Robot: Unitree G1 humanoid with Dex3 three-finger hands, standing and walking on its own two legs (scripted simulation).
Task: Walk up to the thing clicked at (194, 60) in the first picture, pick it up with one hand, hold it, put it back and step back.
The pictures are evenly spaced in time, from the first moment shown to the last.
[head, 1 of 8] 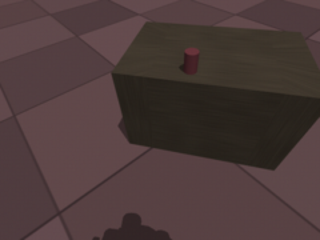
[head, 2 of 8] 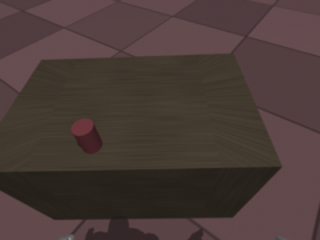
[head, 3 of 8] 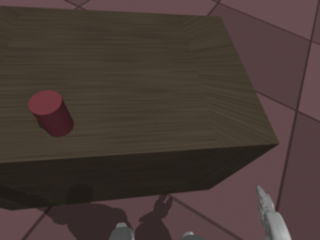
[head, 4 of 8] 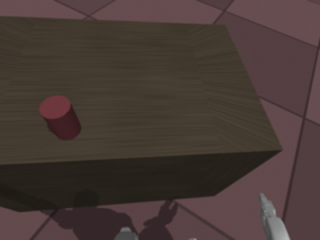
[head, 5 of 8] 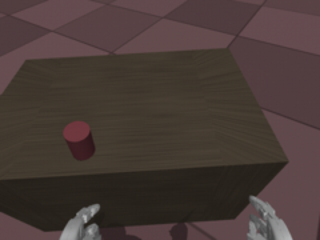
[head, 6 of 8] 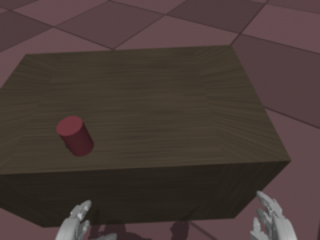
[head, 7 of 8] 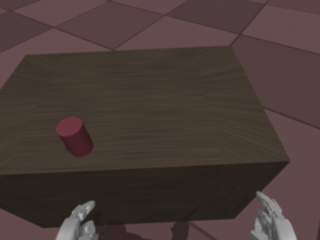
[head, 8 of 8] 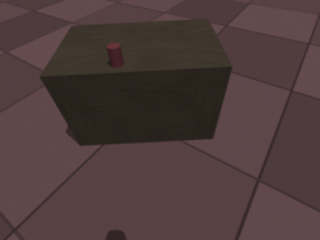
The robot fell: no
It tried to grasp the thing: yes
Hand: left
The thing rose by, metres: 0.03
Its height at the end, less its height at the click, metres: +0.00
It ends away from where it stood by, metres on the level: 0.02
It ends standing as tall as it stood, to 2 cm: yes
